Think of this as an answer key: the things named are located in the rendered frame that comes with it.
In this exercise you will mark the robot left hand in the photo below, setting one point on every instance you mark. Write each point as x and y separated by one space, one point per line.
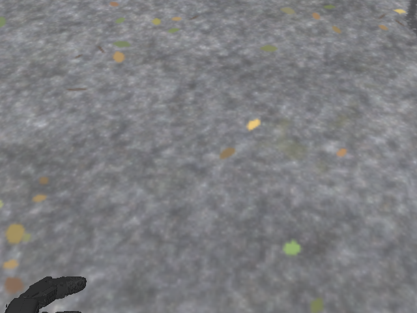
44 292

